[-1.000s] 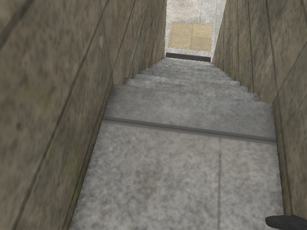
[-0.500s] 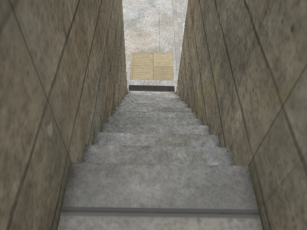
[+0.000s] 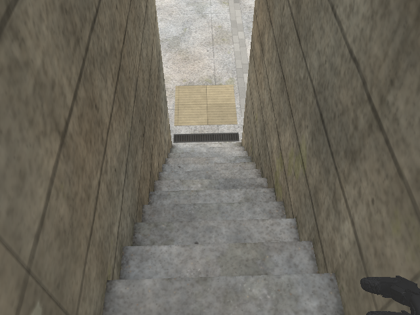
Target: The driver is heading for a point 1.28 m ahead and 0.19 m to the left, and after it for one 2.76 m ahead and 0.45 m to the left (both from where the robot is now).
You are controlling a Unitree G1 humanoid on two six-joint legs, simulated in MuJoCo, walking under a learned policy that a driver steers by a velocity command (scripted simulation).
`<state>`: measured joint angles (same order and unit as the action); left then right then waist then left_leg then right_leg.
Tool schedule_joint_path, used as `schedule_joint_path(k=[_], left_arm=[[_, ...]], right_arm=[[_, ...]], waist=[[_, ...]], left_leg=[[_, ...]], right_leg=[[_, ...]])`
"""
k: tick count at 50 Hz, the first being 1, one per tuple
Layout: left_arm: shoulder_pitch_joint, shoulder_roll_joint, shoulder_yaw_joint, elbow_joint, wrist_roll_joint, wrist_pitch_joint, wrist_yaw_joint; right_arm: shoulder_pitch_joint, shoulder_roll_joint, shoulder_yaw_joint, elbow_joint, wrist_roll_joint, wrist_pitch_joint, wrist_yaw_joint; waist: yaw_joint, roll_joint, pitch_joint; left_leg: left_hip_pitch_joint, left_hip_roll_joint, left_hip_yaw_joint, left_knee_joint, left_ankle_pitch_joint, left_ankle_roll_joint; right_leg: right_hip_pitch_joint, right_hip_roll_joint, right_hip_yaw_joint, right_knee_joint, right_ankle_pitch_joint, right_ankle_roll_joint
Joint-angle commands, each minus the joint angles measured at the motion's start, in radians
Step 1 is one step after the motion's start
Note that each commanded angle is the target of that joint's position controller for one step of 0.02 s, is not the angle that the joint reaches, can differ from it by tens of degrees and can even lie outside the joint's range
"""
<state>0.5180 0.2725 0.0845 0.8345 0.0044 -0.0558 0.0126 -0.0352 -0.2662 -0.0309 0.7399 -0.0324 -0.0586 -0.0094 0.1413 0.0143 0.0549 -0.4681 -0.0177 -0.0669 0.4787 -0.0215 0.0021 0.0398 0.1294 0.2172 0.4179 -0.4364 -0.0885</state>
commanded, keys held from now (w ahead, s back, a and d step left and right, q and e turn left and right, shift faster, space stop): w+e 0.02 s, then w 0.28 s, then w+q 0.70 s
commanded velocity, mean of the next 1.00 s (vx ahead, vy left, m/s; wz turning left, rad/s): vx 0.50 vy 0.00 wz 0.14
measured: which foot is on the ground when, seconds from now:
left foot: up 0.00-0.00, down 0.02-0.46, up 0.48-0.94, down 0.96-1.00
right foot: down 0.00-0.02, up 0.04-0.44, down 0.46-0.96, up 0.98-1.00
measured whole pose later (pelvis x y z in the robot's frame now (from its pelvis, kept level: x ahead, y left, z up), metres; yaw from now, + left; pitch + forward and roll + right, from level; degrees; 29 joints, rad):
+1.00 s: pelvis +0.45 +0.09 -0.17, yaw +13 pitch -2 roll -5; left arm 0.38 0.25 0.06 0.92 0.04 -0.07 0.06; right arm 0.24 -0.29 -0.07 0.81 -0.05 0.00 0.00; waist 0.02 0.05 0.03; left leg -0.23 0.00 -0.04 0.42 0.04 0.09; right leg -0.41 -0.12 -0.08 1.77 -0.83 -0.03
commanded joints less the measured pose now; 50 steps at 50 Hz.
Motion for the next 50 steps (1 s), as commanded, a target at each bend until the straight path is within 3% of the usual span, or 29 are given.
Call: schedule_joint_path(k=[1, 2, 3, 5, 7, 11, 13, 16, 18, 20, 21, 22, 23, 24, 25, 27, 29, 31, 33, 38, 41, 43, 44, 45, 46, 47, 48, 49, 50], left_arm=[[-0.087, 0.122, 0.015, -0.112, -0.022, -0.015, 0.012], [0.084, 0.036, -0.005, -0.100, -0.031, 0.007, 0.014], [0.063, 0.088, 0.002, -0.070, 0.012, 0.021, 0.038], [-0.094, 0.082, 0.001, -0.089, 0.038, 0.031, 0.042], [-0.166, 0.049, -0.008, -0.107, 0.037, 0.052, 0.040], [-0.185, 0.014, -0.015, -0.082, 0.043, 0.089, 0.020], [-0.298, 0.067, 0.001, -0.123, 0.004, 0.103, 0.028], [-0.476, 0.015, -0.023, -0.164, 0.009, 0.085, 0.015], [-0.469, 0.000, -0.032, -0.161, 0.003, 0.085, 0.015], [-0.372, 0.063, -0.007, -0.135, 0.001, 0.081, 0.044], [-0.164, 0.080, 0.003, -0.061, 0.043, 0.075, 0.054], [0.006, 0.104, 0.020, -0.010, 0.041, 0.049, 0.060], [-0.014, 0.143, 0.022, -0.043, 0.056, 0.021, 0.065], [-0.075, 0.188, 0.009, -0.078, 0.054, 0.001, 0.054], [-0.093, 0.160, 0.020, -0.066, 0.023, -0.008, 0.052], [-0.208, 0.106, 0.011, -0.089, 0.035, -0.006, 0.053], [-0.170, 0.112, 0.022, -0.059, 0.017, -0.006, 0.066], [-0.149, 0.125, 0.030, -0.052, 0.032, -0.018, 0.055], [-0.140, 0.091, 0.016, -0.032, 0.018, -0.031, 0.047], [-0.112, 0.061, 0.000, 0.010, 0.003, -0.079, 0.090], [-0.178, 0.068, -0.003, -0.003, 0.030, -0.110, 0.046], [-0.188, 0.113, 0.006, 0.007, 0.020, -0.146, 0.033], [-0.162, 0.115, 0.013, 0.018, 0.024, -0.141, 0.040], [-0.126, 0.090, 0.006, 0.031, 0.027, -0.129, 0.051], [-0.120, 0.087, 0.007, 0.049, 0.019, -0.103, 0.067], [-0.107, 0.085, -0.004, 0.083, 0.047, -0.047, 0.065], [-0.142, 0.083, 0.001, 0.099, 0.032, 0.000, 0.064], [-0.207, -0.040, -0.029, 0.064, 0.041, 0.014, 0.044], [-0.125, -0.063, -0.042, -0.060, 0.049, 0.008, 0.031]], right_arm=[[0.266, -0.210, -0.069, 0.003, -0.029, -0.031, -0.027], [0.361, -0.299, -0.095, 0.020, -0.002, -0.038, -0.033], [0.378, -0.223, -0.078, 0.029, 0.024, -0.039, -0.023], [0.290, -0.100, -0.042, 0.042, 0.027, -0.044, -0.028], [0.325, -0.113, -0.040, 0.080, 0.018, -0.044, -0.037], [0.357, -0.090, -0.031, 0.110, 0.044, -0.066, -0.027], [0.274, -0.111, -0.030, 0.102, 0.038, -0.043, -0.019], [0.313, -0.177, -0.048, 0.142, 0.053, -0.036, -0.004], [0.355, -0.206, -0.059, 0.168, 0.056, -0.038, 0.002], [0.310, -0.234, -0.062, 0.174, 0.064, -0.034, -0.002], [0.278, -0.221, -0.060, 0.168, 0.056, -0.028, -0.015], [0.231, -0.211, -0.058, 0.141, 0.058, -0.019, -0.014], [0.363, -0.142, -0.041, 0.165, 0.069, -0.011, -0.011], [0.547, -0.072, -0.030, 0.153, 0.060, -0.003, -0.010], [0.464, -0.168, -0.051, 0.141, 0.041, 0.027, -0.018], [0.378, -0.217, -0.077, 0.115, 0.040, 0.053, -0.009], [0.382, -0.150, -0.065, 0.116, -0.008, 0.098, 0.007], [0.360, -0.140, -0.077, 0.081, 0.008, 0.109, 0.019], [0.350, -0.133, -0.088, 0.046, 0.018, 0.102, 0.034], [0.239, -0.104, -0.086, -0.011, -0.009, 0.118, 0.052], [0.153, -0.090, -0.066, -0.050, 0.012, 0.113, 0.053], [0.233, -0.083, -0.066, -0.026, 0.006, 0.104, 0.042], [0.262, -0.100, -0.066, 0.001, 0.020, 0.103, 0.035], [0.244, -0.134, -0.073, 0.015, 0.002, 0.102, 0.026], [0.279, -0.129, -0.069, 0.037, -0.006, 0.093, 0.018], [0.557, -0.089, -0.065, 0.125, -0.029, 0.094, 0.007], [0.775, -0.109, -0.083, 0.197, -0.046, 0.091, -0.009], [0.816, -0.204, -0.087, 0.211, -0.039, 0.075, -0.012], [0.761, -0.257, -0.085, 0.192, 0.005, 0.044, -0.001]], waist=[[-0.224, 0.027, -0.191], [-0.179, 0.278, -0.409], [-0.208, 0.196, -0.416], [-0.201, 0.050, -0.196], [-0.175, 0.090, -0.090], [-0.110, 0.111, -0.067], [-0.080, 0.140, 0.018], [-0.125, 0.096, 0.041], [-0.129, 0.097, 0.008], [-0.057, 0.105, -0.016], [0.034, 0.083, -0.067], [0.122, 0.023, -0.142], [0.073, -0.211, -0.164], [-0.089, -0.329, -0.169], [-0.056, -0.281, -0.103], [-0.118, -0.071, -0.012], [-0.129, -0.077, -0.008], [-0.128, -0.104, -0.052], [-0.146, -0.097, -0.047], [-0.119, -0.109, 0.046], [-0.128, -0.114, 0.106], [-0.164, -0.135, 0.061], [-0.155, -0.117, 0.123], [-0.115, -0.052, 0.122], [-0.122, -0.081, 0.105], [-0.218, -0.064, 0.020], [-0.351, -0.006, -0.091], [-0.359, 0.256, -0.056], [-0.200, 0.311, -0.117]], left_leg=[[0.486, 0.156, -0.151, -0.035, -0.130, 0.085], [0.811, 0.444, -0.540, -0.044, -0.184, 0.240], [0.762, 0.470, -0.665, -0.090, -0.240, 0.255], [0.578, 0.331, -0.367, -0.090, -0.019, 0.226], [0.440, 0.276, -0.252, -0.127, 0.133, 0.211], [0.358, 0.253, -0.234, -0.187, 0.011, 0.225], [0.253, 0.229, -0.174, -0.247, 0.034, 0.255], [0.123, 0.141, -0.054, -0.282, 0.083, 0.214], [0.115, 0.145, -0.037, -0.268, 0.231, 0.220], [0.135, 0.144, -0.036, -0.144, 0.363, 0.214], [0.113, 0.201, -0.050, 0.010, 0.483, 0.204], [0.061, 0.141, -0.030, 0.234, 0.423, 0.179], [0.009, 0.007, 0.031, 0.501, -0.108, 0.179], [-0.186, -0.063, -0.113, 0.642, -0.535, 0.182], [-0.281, -0.032, -0.168, 0.661, -0.500, 0.183], [-0.236, 0.021, -0.170, 0.613, -0.382, 0.151], [-0.134, 0.048, -0.102, 0.608, -0.353, 0.100], [-0.121, 0.036, -0.072, 0.662, -0.156, 0.102], [-0.123, 0.031, -0.081, 0.526, 0.072, 0.098], [-0.083, -0.005, -0.097, 0.376, 0.530, 0.044], [0.129, -0.016, 0.015, 0.194, 0.696, 0.022], [0.295, -0.013, 0.084, 0.223, 0.723, 0.016], [0.179, 0.023, 0.074, 0.070, 0.677, 0.010], [0.143, 0.038, 0.079, -0.013, 0.632, 0.015], [0.131, 0.073, 0.061, -0.115, 0.547, 0.038], [0.316, 0.065, 0.055, -0.223, 0.499, 0.075], [0.599, 0.068, 0.028, -0.270, 0.525, 0.127], [0.783, 0.116, -0.005, -0.014, 0.790, 0.128], [0.871, 0.186, -0.168, 0.243, 1.045, 0.145]], right_leg=[[-0.259, -0.146, 0.066, 0.444, 0.718, -0.036], [-0.544, -0.004, -0.071, 0.788, -0.024, -0.001], [-0.640, -0.033, -0.094, 0.969, -0.109, -0.015], [-0.710, -0.090, -0.112, 0.950, 0.029, -0.007], [-0.668, -0.105, -0.112, 0.843, 0.040, 0.001], [-0.644, -0.107, -0.088, 0.693, 0.107, 0.006], [-0.629, -0.135, -0.152, 0.534, 0.166, 0.044], [-0.399, -0.113, -0.260, 0.259, 0.334, 0.078], [-0.273, -0.081, -0.283, 0.247, 0.384, 0.084], [-0.175, -0.078, -0.253, 0.168, 0.279, 0.064], [-0.054, -0.125, -0.185, 0.244, 0.405, 0.014], [0.094, -0.129, -0.168, 0.153, 0.341, -0.015], [0.111, -0.316, 0.022, -0.088, 0.030, -0.053], [0.174, -0.555, 0.403, -0.082, 0.182, -0.171], [0.072, -0.550, 0.439, -0.129, 0.053, -0.223], [-0.062, -0.470, 0.242, -0.129, 0.202, -0.176], [-0.160, -0.477, 0.102, -0.128, 0.468, -0.141], [-0.168, -0.436, -0.007, -0.109, 0.486, -0.118], [-0.200, -0.349, -0.134, -0.044, 0.425, -0.070], [-0.406, -0.343, -0.181, 0.157, 0.051, 0.002], [-0.621, -0.325, -0.301, 0.236, -0.160, 0.026], [-0.679, -0.351, -0.299, 0.333, -0.155, 0.023], [-0.583, -0.356, -0.319, 0.433, -0.119, 0.033], [-0.481, -0.350, -0.304, 0.538, -0.038, 0.024], [-0.390, -0.356, -0.294, 0.646, 0.117, 0.008], [-0.351, -0.314, -0.320, 0.933, 0.267, -0.012], [-0.471, -0.218, -0.383, 1.424, 0.224, -0.015], [-0.880, -0.090, -0.379, 1.848, -0.470, -0.021], [-1.165, -0.142, -0.244, 1.873, -0.407, -0.016]])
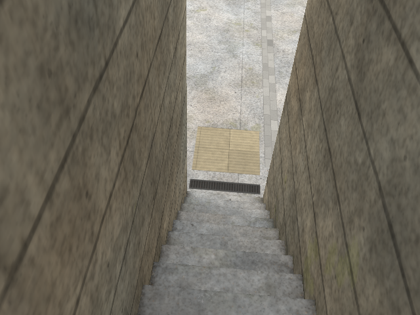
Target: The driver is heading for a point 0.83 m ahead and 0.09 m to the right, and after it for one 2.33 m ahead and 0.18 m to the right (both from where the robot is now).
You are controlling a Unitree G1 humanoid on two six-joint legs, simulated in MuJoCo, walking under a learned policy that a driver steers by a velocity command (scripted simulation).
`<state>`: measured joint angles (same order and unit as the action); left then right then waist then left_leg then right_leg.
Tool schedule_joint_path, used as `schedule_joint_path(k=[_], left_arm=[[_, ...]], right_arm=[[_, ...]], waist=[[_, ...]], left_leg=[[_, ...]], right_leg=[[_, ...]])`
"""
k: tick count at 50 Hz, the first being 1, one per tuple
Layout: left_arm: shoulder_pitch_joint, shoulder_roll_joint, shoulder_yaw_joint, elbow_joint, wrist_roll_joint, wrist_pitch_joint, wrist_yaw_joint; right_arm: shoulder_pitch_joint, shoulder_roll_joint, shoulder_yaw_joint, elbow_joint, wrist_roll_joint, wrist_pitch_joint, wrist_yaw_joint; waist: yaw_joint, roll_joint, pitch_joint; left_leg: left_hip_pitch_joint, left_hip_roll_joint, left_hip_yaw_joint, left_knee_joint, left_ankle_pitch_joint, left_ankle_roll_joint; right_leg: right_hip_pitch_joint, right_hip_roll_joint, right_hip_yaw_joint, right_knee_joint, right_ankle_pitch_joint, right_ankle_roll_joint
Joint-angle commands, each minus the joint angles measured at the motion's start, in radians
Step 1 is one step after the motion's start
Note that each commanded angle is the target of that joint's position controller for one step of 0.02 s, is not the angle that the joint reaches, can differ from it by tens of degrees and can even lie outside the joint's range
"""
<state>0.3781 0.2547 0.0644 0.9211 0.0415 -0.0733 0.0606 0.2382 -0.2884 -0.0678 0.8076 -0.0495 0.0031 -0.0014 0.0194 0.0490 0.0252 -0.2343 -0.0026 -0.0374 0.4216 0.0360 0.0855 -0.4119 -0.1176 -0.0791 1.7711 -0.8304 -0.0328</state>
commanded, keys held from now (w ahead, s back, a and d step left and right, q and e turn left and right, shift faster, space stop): w+q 0.16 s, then w+e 0.84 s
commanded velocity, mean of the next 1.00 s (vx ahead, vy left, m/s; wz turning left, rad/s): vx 0.50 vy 0.00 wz -0.14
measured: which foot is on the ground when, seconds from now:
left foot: down 0.00-0.52, up 0.54-0.86, down 0.88-1.00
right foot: up 0.00-0.50, down 0.52-0.88, up 0.90-1.00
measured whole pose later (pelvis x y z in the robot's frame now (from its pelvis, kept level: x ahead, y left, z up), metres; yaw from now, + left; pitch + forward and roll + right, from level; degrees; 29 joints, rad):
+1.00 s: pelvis +0.55 -0.01 -0.45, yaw -11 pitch +1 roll +0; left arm 0.36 0.15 0.02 0.91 0.05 0.00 0.05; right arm 0.32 -0.21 -0.04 0.90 -0.01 -0.09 -0.04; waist 0.04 0.01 -0.01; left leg -0.21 -0.07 0.06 0.58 -0.40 0.09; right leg -0.74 0.11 0.04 1.99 -0.71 -0.17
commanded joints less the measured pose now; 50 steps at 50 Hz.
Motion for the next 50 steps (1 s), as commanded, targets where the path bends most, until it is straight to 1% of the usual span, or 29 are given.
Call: schedule_joint_path(k=[1, 2, 3, 4, 6, 8, 10, 12, 19, 22, 24, 25, 26, 27, 28, 30, 32, 34, 35, 37, 40, 42, 43, 44, 45, 47, 48, 49, 50], left_arm=[[0.029, 0.063, -0.009, -0.125, 0.030, 0.021, -0.019], [0.065, 0.070, -0.008, -0.072, 0.045, 0.020, -0.038], [0.036, 0.036, -0.026, -0.085, 0.050, 0.027, -0.038], [-0.141, 0.143, -0.004, -0.117, 0.039, 0.022, -0.025], [-0.278, 0.095, -0.025, -0.112, 0.014, 0.049, -0.021], [-0.277, 0.046, -0.044, -0.058, 0.049, 0.082, -0.034], [-0.266, 0.063, -0.038, -0.080, -0.003, 0.075, -0.053], [-0.367, 0.016, -0.057, -0.115, -0.001, 0.080, -0.067], [-0.538, 0.032, -0.055, -0.153, 0.016, 0.072, -0.061], [-0.471, 0.008, -0.061, -0.142, 0.020, 0.046, -0.065], [-0.228, 0.045, -0.045, -0.039, 0.010, 0.047, -0.052], [-0.032, 0.037, -0.054, -0.002, -0.022, 0.034, -0.062], [0.220, 0.059, -0.038, 0.081, -0.009, 0.048, -0.068], [0.303, 0.150, -0.017, 0.067, -0.013, 0.054, -0.077], [0.262, 0.183, -0.012, 0.019, -0.044, 0.050, -0.070], [0.143, 0.157, -0.005, 0.023, -0.043, 0.035, -0.060], [-0.084, 0.081, -0.026, -0.054, -0.047, 0.008, -0.014], [-0.055, 0.070, -0.020, -0.042, -0.035, 0.001, -0.021], [-0.038, 0.044, -0.023, -0.019, -0.068, -0.019, -0.002], [-0.068, -0.001, -0.030, -0.028, -0.085, -0.030, 0.002], [0.113, -0.002, -0.022, 0.023, -0.029, 0.014, -0.025], [0.041, 0.001, -0.034, 0.018, -0.037, 0.013, -0.035], [0.046, 0.012, -0.027, 0.001, -0.018, 0.019, -0.049], [0.123, 0.016, -0.026, -0.009, -0.021, 0.028, -0.053], [0.197, -0.050, -0.025, -0.042, -0.069, 0.037, -0.035], [0.087, -0.009, -0.031, -0.059, -0.024, 0.048, 0.007], [0.031, -0.016, -0.026, -0.086, 0.006, 0.053, 0.005], [-0.019, -0.010, -0.026, -0.135, 0.039, 0.063, -0.003], [-0.158, 0.053, -0.007, -0.168, 0.052, 0.078, 0.001]], right_arm=[[0.424, -0.168, -0.046, 0.095, 0.087, -0.010, -0.012], [0.382, -0.119, -0.031, 0.072, 0.085, 0.002, -0.015], [0.382, -0.207, -0.063, 0.112, 0.095, 0.012, -0.043], [0.335, -0.099, -0.023, 0.087, 0.051, -0.012, -0.052], [0.304, -0.002, 0.021, 0.097, 0.036, -0.035, -0.087], [0.358, -0.019, 0.018, 0.104, 0.046, -0.042, -0.104], [0.368, 0.026, 0.015, 0.136, 0.086, -0.057, -0.104], [0.374, 0.050, 0.025, 0.158, 0.112, -0.072, -0.108], [0.475, 0.059, 0.034, 0.194, 0.050, -0.100, -0.107], [0.443, 0.080, 0.051, 0.230, 0.029, -0.102, -0.120], [0.406, 0.046, 0.045, 0.233, 0.010, -0.090, -0.106], [0.274, 0.018, 0.047, 0.184, -0.017, -0.082, -0.086], [0.206, -0.023, 0.024, 0.201, -0.020, -0.068, -0.076], [0.116, -0.069, 0.002, 0.096, -0.014, -0.086, -0.082], [0.165, -0.043, 0.016, 0.056, -0.007, -0.093, -0.090], [0.246, 0.025, 0.011, 0.126, -0.019, -0.079, -0.090], [0.058, 0.022, 0.015, 0.046, -0.010, -0.050, -0.076], [0.146, 0.078, 0.027, 0.164, -0.022, -0.055, -0.061], [0.164, 0.059, 0.019, 0.134, -0.004, -0.071, -0.043], [0.050, 0.100, 0.041, 0.062, 0.002, -0.081, -0.042], [-0.072, 0.071, 0.034, -0.011, 0.041, -0.071, -0.058], [0.159, 0.037, 0.011, 0.050, 0.021, -0.077, -0.084], [0.270, -0.041, -0.006, 0.065, 0.029, -0.070, -0.089], [0.272, -0.138, -0.035, 0.085, 0.021, -0.056, -0.076], [0.393, -0.157, -0.042, 0.119, -0.014, -0.058, -0.056], [0.471, -0.051, -0.011, 0.116, 0.047, -0.091, -0.011], [0.417, -0.041, -0.005, 0.111, 0.046, -0.101, -0.017], [0.397, -0.141, -0.036, 0.120, 0.060, -0.110, -0.040], [0.303, -0.049, 0.008, 0.113, 0.038, -0.119, -0.051]], waist=[[-0.089, 0.141, -0.149], [-0.052, 0.028, -0.137], [-0.040, 0.222, -0.193], [-0.048, -0.007, -0.021], [-0.014, -0.123, 0.144], [-0.038, -0.040, 0.059], [-0.019, 0.013, 0.038], [-0.039, 0.017, 0.049], [-0.193, 0.054, 0.168], [-0.180, 0.025, 0.148], [-0.110, -0.025, 0.052], [0.012, -0.075, 0.060], [0.140, -0.192, 0.033], [0.146, -0.363, -0.074], [0.085, -0.260, -0.155], [-0.024, -0.044, -0.068], [-0.133, 0.036, 0.081], [-0.104, -0.021, -0.085], [-0.128, -0.045, -0.129], [-0.083, -0.026, -0.073], [0.061, -0.088, 0.045], [-0.019, -0.239, -0.034], [-0.088, -0.127, -0.009], [-0.033, 0.032, 0.027], [-0.036, 0.238, -0.108], [-0.137, 0.017, -0.183], [-0.103, -0.052, -0.130], [-0.078, 0.050, -0.084], [-0.051, -0.084, 0.063]], left_leg=[[0.590, 0.207, -0.295, 0.214, 0.556, 0.104], [0.464, 0.215, -0.362, 0.189, 0.200, 0.151], [0.354, 0.339, -0.708, 0.032, -0.445, 0.279], [0.200, 0.312, -0.664, -0.001, -0.535, 0.234], [-0.099, 0.224, -0.606, -0.007, -0.436, 0.149], [-0.101, 0.157, -0.539, 0.059, -0.245, 0.096], [-0.114, 0.040, -0.378, 0.207, -0.261, 0.025], [-0.260, 0.006, -0.351, 0.215, -0.366, 0.026], [-0.156, -0.014, -0.292, 0.484, -0.299, 0.010], [-0.182, 0.012, -0.280, 0.668, -0.165, 0.035], [-0.044, 0.064, -0.297, 0.908, 0.121, 0.057], [-0.200, 0.047, -0.207, 1.090, 0.264, 0.067], [-0.592, -0.057, -0.033, 1.565, -0.121, 0.009], [-1.122, -0.128, 0.083, 1.937, -0.887, -0.116], [-1.197, -0.078, 0.047, 1.887, -0.876, -0.108], [-0.988, -0.021, 0.007, 1.633, -0.652, -0.058], [-0.624, 0.062, -0.036, 0.740, -0.122, -0.143], [0.004, -0.059, 0.113, 0.677, 0.197, -0.164], [-0.044, -0.031, 0.026, 0.473, 0.488, -0.155], [0.015, -0.058, 0.060, 0.159, 0.715, -0.159], [-0.041, -0.058, 0.015, -0.145, 0.533, -0.154], [0.215, 0.008, -0.032, 0.014, 0.627, -0.119], [0.307, 0.064, -0.013, -0.236, 0.620, -0.113], [0.478, 0.200, -0.095, -0.263, 0.831, -0.083], [0.961, 0.433, -0.184, 0.226, 1.405, 0.096], [0.969, 0.459, -0.201, 0.276, 0.780, 0.187], [0.769, 0.424, -0.176, 0.241, 0.639, 0.170], [0.545, 0.536, -0.391, 0.160, 0.263, 0.299], [0.249, 0.435, -0.314, 0.118, 0.094, 0.249]], right_leg=[[-0.781, 0.038, 0.113, 0.352, 0.164, -0.053], [-0.784, 0.026, 0.134, 0.326, 0.179, -0.046], [-0.812, 0.049, 0.185, 0.290, 0.115, -0.012], [-0.839, 0.000, 0.251, -0.019, 0.484, 0.030], [-0.740, 0.006, 0.241, -0.373, 0.758, 0.094], [-0.562, 0.042, 0.185, -0.474, 0.961, 0.100], [-0.469, 0.043, 0.213, -0.796, 1.286, 0.057], [-0.286, 0.099, 0.171, -0.920, 1.487, 0.046], [-0.296, 0.218, 0.254, -1.018, 1.369, 0.006], [-0.192, 0.219, 0.183, -0.993, 1.316, 0.011], [-0.115, 0.210, 0.180, -0.946, 1.146, -0.032], [0.152, 0.172, 0.163, -1.394, 0.995, -0.079], [0.644, 0.093, 0.217, -1.477, 1.241, -0.160], [1.098, -0.096, 0.476, -1.053, 1.801, -0.317], [1.131, -0.205, 0.522, -1.036, 2.051, -0.367], [0.649, -0.110, 0.447, -1.140, 1.527, -0.315], [-0.025, -0.021, 0.470, -1.296, 0.949, -0.288], [-0.275, 0.088, 0.409, -1.220, 1.217, -0.280], [-0.179, 0.182, 0.367, -1.041, 0.971, -0.236], [-0.178, 0.260, 0.307, -0.914, 0.660, -0.187], [0.011, 0.273, 0.428, -0.766, 0.777, -0.207], [-0.095, 0.232, 0.489, -0.499, 0.982, -0.206], [-0.091, 0.289, 0.418, -0.346, 0.923, -0.170], [-0.251, 0.305, 0.389, -0.195, 0.546, -0.159], [-0.693, 0.336, 0.234, 0.213, -0.221, -0.132], [-0.995, 0.177, 0.190, 0.382, -0.092, -0.185], [-0.956, 0.155, 0.159, 0.353, 0.054, -0.189], [-0.920, 0.116, 0.174, 0.332, 0.142, -0.138], [-0.872, 0.104, 0.289, 0.083, 0.420, -0.067]])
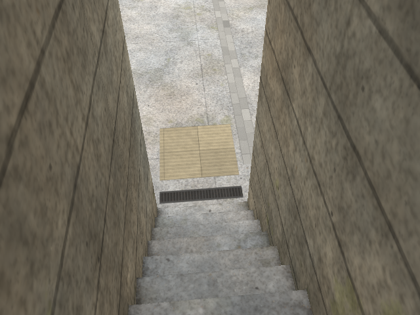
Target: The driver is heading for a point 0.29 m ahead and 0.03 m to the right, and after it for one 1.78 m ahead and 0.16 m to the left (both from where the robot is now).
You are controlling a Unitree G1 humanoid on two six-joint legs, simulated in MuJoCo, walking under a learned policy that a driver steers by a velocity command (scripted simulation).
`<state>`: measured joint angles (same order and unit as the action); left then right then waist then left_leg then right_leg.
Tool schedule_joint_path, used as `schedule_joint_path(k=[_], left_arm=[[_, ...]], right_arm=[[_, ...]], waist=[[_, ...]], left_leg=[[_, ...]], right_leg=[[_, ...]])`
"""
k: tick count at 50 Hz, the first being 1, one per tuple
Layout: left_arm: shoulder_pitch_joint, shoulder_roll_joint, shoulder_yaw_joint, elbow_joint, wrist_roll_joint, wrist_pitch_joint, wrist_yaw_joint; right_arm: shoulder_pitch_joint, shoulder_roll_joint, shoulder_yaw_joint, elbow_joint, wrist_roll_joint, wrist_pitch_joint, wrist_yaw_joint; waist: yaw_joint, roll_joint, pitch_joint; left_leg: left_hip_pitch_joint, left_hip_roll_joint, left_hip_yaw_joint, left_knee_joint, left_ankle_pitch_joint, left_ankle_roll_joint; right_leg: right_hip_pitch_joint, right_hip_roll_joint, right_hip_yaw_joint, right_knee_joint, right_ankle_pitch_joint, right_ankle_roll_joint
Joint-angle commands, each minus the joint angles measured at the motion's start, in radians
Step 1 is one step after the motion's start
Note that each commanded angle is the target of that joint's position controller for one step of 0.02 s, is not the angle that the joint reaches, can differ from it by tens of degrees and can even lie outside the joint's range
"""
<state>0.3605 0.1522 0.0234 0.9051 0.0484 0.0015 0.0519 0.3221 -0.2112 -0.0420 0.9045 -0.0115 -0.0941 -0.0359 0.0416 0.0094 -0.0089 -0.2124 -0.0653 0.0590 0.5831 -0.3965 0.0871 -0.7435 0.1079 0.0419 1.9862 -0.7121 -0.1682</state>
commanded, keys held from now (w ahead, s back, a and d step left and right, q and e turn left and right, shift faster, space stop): w+e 0.22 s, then w+q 0.78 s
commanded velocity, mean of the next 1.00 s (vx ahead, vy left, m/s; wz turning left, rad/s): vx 0.50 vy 0.00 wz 0.07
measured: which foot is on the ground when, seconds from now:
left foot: down 0.00-0.28, up 0.30-0.74, down 0.76-1.00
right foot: up 0.00-0.28, down 0.30-0.76, up 0.78-1.00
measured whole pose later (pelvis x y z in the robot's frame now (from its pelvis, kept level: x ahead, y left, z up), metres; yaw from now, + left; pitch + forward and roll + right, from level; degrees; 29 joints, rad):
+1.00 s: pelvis +0.51 +0.02 -0.44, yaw +8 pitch +0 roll -3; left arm 0.13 0.18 0.02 0.83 0.06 -0.03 0.06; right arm 0.56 -0.17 -0.01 0.96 0.01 -0.05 -0.04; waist -0.02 -0.01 0.02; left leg -0.31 -0.16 -0.15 0.89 -0.55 0.12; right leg -0.85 0.01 0.09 1.17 0.15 0.05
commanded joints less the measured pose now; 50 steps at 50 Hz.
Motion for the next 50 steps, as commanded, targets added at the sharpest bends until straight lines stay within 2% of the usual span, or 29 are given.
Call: schedule_joint_path(k=[1, 2, 4, 5, 6, 8, 11, 13, 14, 15, 16, 17, 19, 20, 21, 23, 26, 28, 34, 36, 37, 38, 39, 40, 42, 43, 45, 47, 50], left_arm=[[-0.127, 0.121, 0.031, -0.121, 0.032, 0.023, 0.009], [-0.130, 0.100, 0.021, -0.128, -0.001, 0.030, -0.015], [0.030, 0.004, 0.000, -0.002, -0.001, 0.022, -0.035], [-0.039, 0.044, 0.019, -0.026, 0.005, 0.013, -0.044], [-0.082, 0.041, 0.027, -0.029, 0.001, 0.008, -0.044], [-0.255, 0.006, 0.003, -0.063, -0.019, -0.009, -0.038], [-0.343, 0.029, 0.010, -0.071, -0.049, -0.015, -0.045], [0.088, 0.126, 0.044, 0.059, -0.042, 0.006, -0.016], [0.314, 0.231, 0.081, 0.120, -0.014, -0.005, -0.009], [0.420, 0.299, 0.110, 0.161, -0.008, -0.009, -0.007], [0.289, 0.298, 0.067, 0.136, 0.008, -0.036, -0.031], [0.276, 0.249, 0.063, 0.109, -0.034, -0.045, -0.041], [0.166, 0.174, 0.042, 0.065, -0.023, -0.055, -0.033], [0.152, 0.187, 0.044, 0.062, -0.029, -0.078, -0.011], [0.052, 0.092, 0.001, 0.039, -0.024, -0.082, 0.004], [0.045, 0.201, 0.022, 0.040, -0.007, -0.086, 0.022], [0.069, 0.113, 0.011, 0.089, -0.090, -0.101, 0.040], [0.060, 0.102, 0.004, 0.085, -0.093, -0.093, 0.043], [0.113, 0.160, 0.036, 0.044, 0.000, -0.109, 0.066], [0.047, 0.144, 0.031, 0.023, 0.017, -0.072, 0.039], [-0.041, 0.180, 0.045, 0.023, -0.004, -0.077, 0.040], [-0.115, 0.152, 0.048, 0.014, -0.022, -0.071, 0.028], [-0.020, 0.057, 0.032, -0.025, -0.031, -0.075, 0.023], [0.000, 0.053, 0.015, -0.112, -0.016, -0.084, 0.030], [0.018, 0.087, 0.021, -0.084, 0.038, -0.058, 0.025], [-0.004, 0.086, 0.020, -0.102, 0.055, -0.068, 0.022], [-0.216, 0.113, 0.013, -0.172, 0.020, -0.046, 0.022], [-0.110, 0.128, 0.023, -0.087, 0.021, -0.023, 0.033], [-0.232, 0.163, 0.033, -0.104, -0.003, -0.040, -0.007]], right_arm=[[0.157, -0.090, 0.012, 0.010, 0.007, -0.020, -0.015], [0.066, -0.042, 0.038, -0.002, 0.020, -0.024, -0.023], [0.103, -0.100, 0.040, 0.016, 0.027, -0.037, -0.006], [0.113, -0.091, 0.039, 0.036, 0.059, -0.041, -0.014], [0.170, -0.082, 0.037, 0.074, 0.059, -0.050, -0.023], [0.163, -0.053, 0.032, 0.070, 0.045, -0.053, -0.020], [0.218, -0.099, 0.010, 0.104, 0.012, -0.038, 0.000], [0.158, -0.168, -0.016, 0.132, 0.004, -0.030, 0.014], [0.124, -0.199, -0.035, 0.142, 0.003, -0.009, 0.000], [-0.036, -0.162, -0.042, 0.128, -0.002, 0.002, -0.022], [0.264, -0.012, 0.000, 0.062, 0.019, 0.001, -0.005], [0.304, -0.049, 0.003, 0.101, -0.011, 0.014, 0.006], [0.220, -0.080, -0.004, 0.106, -0.051, 0.050, -0.003], [0.144, -0.067, 0.005, 0.061, -0.086, 0.058, -0.018], [-0.015, -0.102, 0.006, -0.002, -0.094, 0.068, -0.010], [0.054, -0.083, 0.004, 0.054, -0.072, 0.107, -0.019], [-0.083, -0.085, 0.002, -0.038, -0.037, 0.102, 0.020], [-0.141, -0.061, 0.014, -0.064, -0.042, 0.104, 0.025], [-0.260, -0.081, 0.003, -0.165, -0.050, 0.078, 0.010], [-0.004, -0.108, -0.022, -0.083, -0.004, 0.058, 0.021], [0.316, -0.168, -0.052, 0.032, -0.014, 0.064, 0.028], [0.466, -0.196, -0.074, 0.073, -0.009, 0.079, 0.025], [0.385, -0.217, -0.061, 0.073, -0.019, 0.076, 0.045], [0.308, -0.203, -0.042, 0.021, -0.007, 0.059, 0.047], [0.230, -0.173, -0.032, -0.036, -0.002, 0.059, 0.049], [0.222, -0.198, -0.039, -0.034, -0.005, 0.040, 0.018], [0.130, -0.124, 0.006, -0.061, -0.020, 0.019, 0.003], [0.149, -0.186, -0.018, -0.049, 0.012, 0.023, -0.002], [0.203, -0.089, -0.001, -0.035, 0.061, 0.006, -0.025]], waist=[[-0.029, -0.009, 0.160], [0.049, -0.121, 0.217], [0.065, 0.056, 0.030], [0.057, 0.098, 0.029], [0.011, 0.180, 0.038], [-0.054, 0.030, 0.135], [-0.134, 0.052, 0.196], [0.049, 0.121, 0.009], [0.187, 0.065, 0.035], [0.315, -0.058, 0.064], [0.009, -0.188, -0.033], [0.017, -0.056, -0.085], [-0.049, 0.080, -0.028], [-0.039, -0.163, 0.004], [-0.076, 0.051, 0.147], [-0.124, -0.062, 0.100], [-0.109, -0.119, 0.081], [-0.081, -0.136, 0.098], [0.024, -0.171, 0.191], [-0.058, -0.080, 0.097], [-0.195, -0.183, -0.066], [-0.343, 0.067, 0.003], [-0.204, 0.353, 0.047], [-0.110, 0.358, 0.018], [-0.046, 0.067, -0.026], [-0.038, 0.140, -0.067], [0.018, -0.037, 0.064], [0.035, 0.061, -0.014], [-0.015, 0.037, 0.035]], left_leg=[[0.000, 0.438, -0.330, -0.048, 0.532, 0.208], [-0.362, 0.329, -0.147, -0.077, 0.518, 0.116], [-0.491, 0.292, -0.049, 0.009, 0.529, 0.052], [-0.368, 0.239, -0.021, 0.110, 0.326, 0.027], [-0.201, 0.233, -0.025, 0.159, 0.248, 0.009], [-0.394, 0.163, 0.077, 0.238, -0.033, -0.031], [-0.320, 0.193, 0.050, 0.363, 0.067, 0.030], [-0.248, 0.202, 0.046, 0.749, 0.614, 0.037], [-0.310, 0.184, -0.049, 1.097, 0.629, 0.012], [-0.464, -0.005, -0.002, 1.619, -0.075, 0.007], [-0.849, -0.016, -0.182, 1.539, -0.467, 0.022], [-0.902, 0.027, -0.205, 1.369, -0.384, 0.022], [-0.835, 0.053, -0.171, 1.266, -0.195, 0.025], [-0.868, 0.083, -0.230, 1.158, -0.087, -0.014], [-0.702, 0.094, -0.247, 0.804, 0.188, -0.085], [-0.400, 0.055, -0.164, 0.753, 0.411, -0.121], [-0.401, 0.070, -0.227, 0.358, 0.963, -0.079], [-0.331, 0.043, -0.196, 0.262, 1.044, -0.054], [-0.464, 0.062, -0.169, 0.146, 0.787, -0.006], [-0.198, 0.034, -0.023, -0.049, 0.550, 0.044], [0.260, 0.039, -0.037, 0.141, 0.575, 0.073], [0.361, 0.096, -0.126, -0.133, 0.594, 0.156], [0.434, 0.168, -0.211, 0.099, 1.080, 0.109], [0.478, 0.254, -0.399, 0.151, 1.430, 0.156], [0.274, 0.298, -0.517, 0.095, 0.878, 0.251], [0.232, 0.366, -0.705, 0.033, 0.569, 0.335], [-0.169, 0.266, -0.678, -0.027, 0.482, 0.260], [-0.316, 0.187, -0.524, -0.058, 0.698, 0.166], [-0.227, 0.034, -0.479, 0.180, 0.280, 0.108]], right_leg=[[-0.429, -0.113, 0.145, -0.243, 0.407, 0.118], [-0.116, -0.101, 0.108, -0.658, 0.696, 0.180], [0.324, -0.042, -0.064, -0.742, 1.048, 0.175], [0.191, -0.055, 0.011, -0.839, 1.267, 0.146], [0.040, -0.052, 0.039, -0.921, 1.288, 0.114], [0.294, -0.015, -0.081, -1.270, 1.544, 0.148], [0.415, -0.038, -0.165, -1.397, 1.462, 0.163], [0.721, -0.020, -0.182, -1.347, 1.265, 0.096], [0.852, -0.180, 0.054, -1.627, 1.125, -0.003], [0.950, -0.266, 0.100, -1.745, 1.197, -0.095], [1.207, -0.434, 0.174, -1.220, 1.847, 0.001], [1.143, -0.457, 0.243, -1.218, 1.626, -0.033], [0.746, -0.396, 0.200, -1.337, 0.901, -0.058], [0.608, -0.523, 0.409, -1.338, 0.866, -0.135], [0.295, -0.489, 0.321, -1.443, 0.915, -0.110], [0.148, -0.410, 0.218, -1.398, 0.999, -0.070], [0.228, -0.299, 0.089, -1.253, 0.660, 0.022], [0.218, -0.281, 0.060, -1.232, 0.460, 0.032], [0.407, -0.350, 0.124, -0.938, 0.452, -0.001], [0.381, -0.294, -0.017, -0.677, 0.759, -0.011], [0.167, -0.311, -0.015, -0.434, 0.960, -0.006], [0.000, -0.138, -0.132, 0.091, 0.583, 0.035], [-0.311, -0.027, -0.164, 0.372, -0.031, 0.052], [-0.485, -0.064, -0.082, 0.280, -0.034, 0.052], [-0.460, -0.127, 0.011, 0.024, 0.039, 0.085], [-0.493, -0.137, 0.078, -0.085, 0.108, 0.156], [-0.308, -0.111, 0.045, -0.505, 0.482, 0.260], [0.086, -0.100, -0.015, -0.707, 0.794, 0.262], [0.058, -0.082, 0.022, -1.117, 1.253, 0.214]])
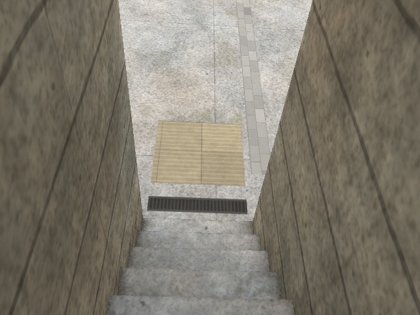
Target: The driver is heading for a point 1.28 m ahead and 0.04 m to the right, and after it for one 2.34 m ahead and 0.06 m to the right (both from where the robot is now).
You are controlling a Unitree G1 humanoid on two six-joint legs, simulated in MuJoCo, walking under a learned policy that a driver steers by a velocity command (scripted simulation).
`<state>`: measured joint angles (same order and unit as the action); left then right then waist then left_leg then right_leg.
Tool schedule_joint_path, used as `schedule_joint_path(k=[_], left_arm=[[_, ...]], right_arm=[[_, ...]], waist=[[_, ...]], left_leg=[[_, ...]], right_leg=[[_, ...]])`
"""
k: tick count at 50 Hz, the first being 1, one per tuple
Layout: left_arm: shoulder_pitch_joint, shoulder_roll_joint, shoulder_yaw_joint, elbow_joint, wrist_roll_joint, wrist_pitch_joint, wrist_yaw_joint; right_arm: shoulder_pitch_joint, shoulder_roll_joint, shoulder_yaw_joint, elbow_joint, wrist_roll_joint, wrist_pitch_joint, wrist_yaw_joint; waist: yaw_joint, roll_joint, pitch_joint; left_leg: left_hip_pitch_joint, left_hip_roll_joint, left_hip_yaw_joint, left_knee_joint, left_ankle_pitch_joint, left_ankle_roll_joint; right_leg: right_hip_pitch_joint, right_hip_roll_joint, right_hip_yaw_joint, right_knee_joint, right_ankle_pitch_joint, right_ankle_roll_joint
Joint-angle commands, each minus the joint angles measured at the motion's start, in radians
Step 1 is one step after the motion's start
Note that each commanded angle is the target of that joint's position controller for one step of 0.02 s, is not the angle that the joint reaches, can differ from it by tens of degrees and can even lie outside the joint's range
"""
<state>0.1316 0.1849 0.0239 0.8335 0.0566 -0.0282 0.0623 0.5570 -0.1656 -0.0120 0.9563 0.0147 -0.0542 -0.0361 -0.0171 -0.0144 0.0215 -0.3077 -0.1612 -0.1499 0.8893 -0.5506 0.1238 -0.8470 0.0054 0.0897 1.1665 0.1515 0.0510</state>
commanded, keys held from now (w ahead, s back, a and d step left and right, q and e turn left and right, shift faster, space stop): w+q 0.30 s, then w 0.14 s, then w+e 0.56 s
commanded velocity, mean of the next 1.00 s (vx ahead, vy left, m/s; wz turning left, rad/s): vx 0.50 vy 0.00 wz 0.10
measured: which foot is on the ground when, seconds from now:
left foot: down 0.00-0.24, up 0.26-0.62, down 0.64-1.00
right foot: up 0.00-0.20, down 0.22-0.66, up 0.68-1.00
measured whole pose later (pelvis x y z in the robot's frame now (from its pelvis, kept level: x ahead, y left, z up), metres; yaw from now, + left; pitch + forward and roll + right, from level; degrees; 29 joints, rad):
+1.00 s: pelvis +0.51 +0.00 -0.46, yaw +2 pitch -4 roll +3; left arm 0.17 0.27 0.05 0.85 0.05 0.02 0.00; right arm 0.54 -0.18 -0.02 1.03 0.02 -0.10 -0.09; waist 0.01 -0.07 0.02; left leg -0.24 0.07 0.18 1.09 -0.77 -0.02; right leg -0.72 0.00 0.18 0.89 0.56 -0.05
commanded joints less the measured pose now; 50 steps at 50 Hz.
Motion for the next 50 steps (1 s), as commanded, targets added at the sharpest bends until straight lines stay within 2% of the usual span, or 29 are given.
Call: schedule_joint_path(k=[1, 5, 7, 9, 11, 12, 13, 14, 16, 18, 19, 21, 23, 26, 29, 31, 32, 33, 34, 35, 36, 37, 38, 39, 40, 41, 42, 45, 50], left_arm=[[-0.107, 0.126, 0.027, -0.060, -0.006, -0.021, -0.029], [-0.085, 0.114, 0.027, -0.064, -0.020, -0.014, -0.035], [-0.087, 0.121, 0.023, -0.070, -0.013, -0.040, -0.026], [0.025, 0.084, 0.006, -0.042, -0.042, -0.065, -0.019], [0.388, 0.145, 0.045, 0.092, -0.057, -0.051, -0.021], [0.527, 0.193, 0.070, 0.131, -0.059, -0.036, -0.020], [0.536, 0.219, 0.058, 0.107, -0.032, -0.027, -0.043], [0.508, 0.172, 0.040, 0.082, -0.040, -0.043, -0.063], [0.450, 0.181, 0.050, 0.085, -0.026, -0.067, -0.060], [0.412, 0.187, 0.029, 0.098, -0.019, -0.092, -0.028], [0.301, 0.150, 0.004, 0.064, -0.035, -0.087, -0.017], [0.277, 0.200, 0.017, 0.095, -0.069, -0.080, -0.031], [0.332, 0.132, -0.004, 0.130, -0.090, -0.075, 0.001], [0.381, 0.067, -0.019, 0.170, -0.067, -0.058, -0.032], [0.502, 0.081, -0.012, 0.213, -0.031, -0.036, -0.051], [0.426, 0.153, 0.002, 0.215, -0.021, -0.021, -0.045], [0.503, 0.140, 0.004, 0.221, -0.023, -0.003, -0.041], [0.537, 0.125, 0.012, 0.204, -0.043, 0.004, -0.048], [0.593, 0.072, -0.001, 0.173, -0.072, 0.003, -0.032], [0.579, 0.101, -0.008, 0.165, -0.039, -0.004, -0.036], [0.499, 0.113, 0.003, 0.169, -0.002, 0.000, -0.038], [0.406, 0.095, 0.001, 0.123, 0.028, 0.013, -0.044], [0.300, 0.174, 0.027, 0.104, 0.035, 0.028, -0.042], [0.201, 0.120, 0.015, 0.055, 0.031, 0.038, -0.038], [0.183, 0.089, 0.005, 0.048, 0.003, 0.050, -0.046], [0.186, 0.060, -0.001, 0.045, 0.014, 0.067, -0.046], [0.263, 0.038, -0.005, 0.079, 0.007, 0.081, -0.035], [0.165, 0.082, 0.012, 0.010, -0.013, 0.048, -0.065], [-0.050, 0.089, 0.022, -0.075, -0.006, 0.034, -0.065]], right_arm=[[-0.014, -0.120, -0.037, -0.085, 0.028, -0.041, -0.016], [-0.035, -0.091, -0.031, -0.089, 0.004, -0.011, -0.020], [0.002, -0.088, -0.034, -0.076, -0.012, -0.008, -0.033], [-0.021, -0.075, -0.036, -0.055, -0.038, 0.008, -0.035], [-0.052, -0.116, -0.050, -0.026, -0.031, 0.029, -0.007], [-0.082, -0.082, -0.057, -0.034, -0.038, 0.018, 0.005], [0.053, -0.047, -0.042, -0.086, 0.024, 0.012, -0.018], [0.034, -0.061, -0.034, -0.086, 0.006, 0.009, -0.039], [-0.083, -0.066, -0.038, -0.088, -0.050, 0.020, -0.042], [-0.320, -0.098, -0.057, -0.132, -0.089, 0.055, -0.040], [-0.383, -0.099, -0.046, -0.159, -0.046, 0.043, -0.023], [-0.217, -0.015, -0.037, -0.033, -0.075, 0.039, 0.001], [-0.351, -0.033, -0.041, -0.061, -0.070, 0.017, 0.015], [-0.507, -0.025, -0.021, -0.119, -0.024, 0.021, 0.015], [-0.420, -0.069, -0.019, -0.113, -0.005, 0.016, 0.023], [-0.130, -0.119, -0.039, -0.021, -0.027, 0.012, 0.015], [-0.118, -0.162, -0.053, -0.007, -0.044, 0.005, 0.011], [-0.018, -0.214, -0.068, 0.016, -0.073, 0.003, 0.014], [0.129, -0.212, -0.067, 0.025, -0.067, 0.006, 0.034], [0.090, -0.167, -0.059, -0.004, -0.024, 0.008, 0.043], [0.098, -0.161, -0.062, -0.007, -0.022, 0.011, 0.029], [0.120, -0.251, -0.092, 0.032, -0.003, 0.010, -0.004], [0.028, -0.117, -0.046, -0.006, -0.020, 0.016, -0.014], [-0.022, -0.103, -0.032, -0.018, -0.029, 0.006, -0.024], [-0.092, -0.031, 0.000, -0.023, -0.019, -0.004, -0.036], [-0.120, -0.043, 0.002, -0.015, 0.004, -0.012, -0.050], [-0.119, -0.162, -0.028, -0.028, -0.028, -0.034, -0.055], [-0.130, -0.089, -0.021, 0.003, 0.036, -0.081, -0.065], [-0.109, -0.129, -0.023, -0.003, -0.013, -0.069, -0.057]], waist=[[-0.018, 0.000, -0.002], [-0.046, 0.176, 0.040], [-0.075, 0.161, 0.069], [-0.056, 0.025, 0.073], [0.090, -0.034, 0.032], [0.153, -0.194, 0.040], [0.054, -0.225, -0.151], [0.067, -0.156, -0.174], [0.054, -0.012, -0.079], [0.023, 0.022, 0.110], [-0.044, 0.165, 0.184], [-0.075, 0.016, -0.035], [-0.001, -0.064, -0.004], [0.091, -0.059, 0.116], [0.129, -0.005, 0.134], [-0.007, -0.090, 0.064], [0.020, 0.030, 0.097], [0.001, 0.193, 0.019], [-0.033, 0.199, -0.216], [-0.027, 0.085, -0.250], [-0.056, 0.054, -0.194], [-0.056, 0.190, -0.159], [0.014, -0.050, 0.028], [-0.002, 0.056, 0.108], [0.072, -0.020, 0.194], [0.099, -0.018, 0.212], [0.122, 0.087, 0.134], [0.136, 0.142, 0.084], [0.018, 0.136, 0.197]], left_leg=[[-0.101, 0.103, -0.246, -0.163, 0.385, 0.041], [-0.120, 0.036, -0.287, 0.011, 0.460, 0.033], [-0.109, 0.037, -0.346, 0.099, 0.514, 0.053], [-0.080, -0.024, -0.249, 0.279, 0.560, 0.044], [-0.249, -0.014, -0.204, 0.641, 0.682, 0.027], [-0.583, -0.116, -0.098, 1.114, -0.119, -0.004], [-0.831, -0.049, 0.018, 1.316, -0.462, -0.013], [-0.955, 0.034, 0.048, 1.264, -0.401, 0.022], [-0.883, 0.069, 0.066, 1.202, -0.212, 0.061], [-0.848, 0.103, -0.021, 0.818, 0.139, -0.033], [-0.575, 0.104, 0.000, 0.286, 0.426, -0.099], [0.030, 0.075, 0.203, 0.254, 0.771, -0.085], [-0.184, 0.119, 0.131, 0.011, 1.036, -0.060], [-0.144, 0.127, 0.173, -0.343, 1.123, -0.097], [0.047, 0.134, 0.194, -0.578, 1.075, -0.120], [0.293, 0.237, 0.115, -0.638, 1.085, -0.087], [0.368, 0.267, 0.186, -0.774, 1.031, -0.098], [0.742, 0.416, 0.064, -0.521, 1.370, -0.006], [1.049, 0.620, -0.077, -0.151, 1.458, 0.099], [0.981, 0.596, -0.065, -0.170, 1.093, 0.092], [0.867, 0.569, -0.064, -0.191, 0.910, 0.104], [0.648, 0.694, -0.385, -0.340, 0.369, 0.266], [0.371, 0.582, -0.200, -0.396, 0.258, 0.180], [0.168, 0.590, -0.196, -0.375, 0.339, 0.144], [-0.138, 0.518, -0.071, -0.389, 0.397, 0.090], [-0.321, 0.495, -0.010, -0.384, 0.422, 0.073], [-0.322, 0.486, -0.010, -0.363, 0.565, 0.067], [-0.263, 0.392, 0.091, -0.253, 0.220, -0.006], [-0.265, 0.397, 0.210, -0.072, 0.016, -0.038]], right_leg=[[0.238, 0.046, -0.045, -0.426, 0.479, -0.023], [0.361, 0.077, -0.012, -0.452, 0.346, -0.020], [0.355, 0.089, 0.010, -0.420, 0.233, -0.020], [0.491, 0.092, -0.012, -0.717, 0.190, -0.022], [0.922, -0.003, 0.019, -0.906, 0.305, -0.060], [1.211, -0.189, 0.169, -0.886, 0.603, -0.183], [1.525, -0.426, 0.242, -0.423, 1.045, -0.304], [1.498, -0.429, 0.216, -0.452, 0.837, -0.345], [1.090, -0.368, 0.248, -0.582, 0.241, -0.399], [0.711, -0.324, 0.310, -0.597, 0.089, -0.397], [0.399, -0.207, 0.169, -0.704, 0.045, -0.305], [0.195, -0.183, 0.098, -0.654, 0.139, -0.274], [0.394, -0.072, 0.078, -0.504, -0.306, -0.253], [0.391, -0.012, 0.111, -0.383, -0.478, -0.271], [0.442, 0.024, 0.130, -0.164, -0.256, -0.282], [0.393, 0.013, 0.141, 0.149, -0.115, -0.267], [0.360, 0.067, 0.050, 0.287, -0.247, -0.239], [0.006, 0.139, 0.005, 0.646, -0.933, -0.219], [-0.247, 0.097, 0.000, 0.889, -1.197, -0.205], [-0.317, 0.013, 0.009, 0.772, -1.064, -0.207], [-0.345, -0.001, 0.002, 0.774, -0.979, -0.221], [-0.374, 0.008, -0.016, 0.842, -0.927, -0.183], [-0.322, -0.041, 0.020, 0.563, -0.682, -0.166], [-0.276, -0.053, 0.059, 0.473, -0.534, -0.141], [-0.105, -0.048, 0.083, 0.218, -0.298, -0.081], [0.077, -0.012, 0.050, 0.108, -0.167, -0.043], [0.174, 0.019, 0.019, 0.206, -0.070, -0.051], [0.175, 0.004, 0.102, -0.132, 0.418, -0.097], [0.291, 0.004, 0.001, -0.373, 0.505, -0.088]])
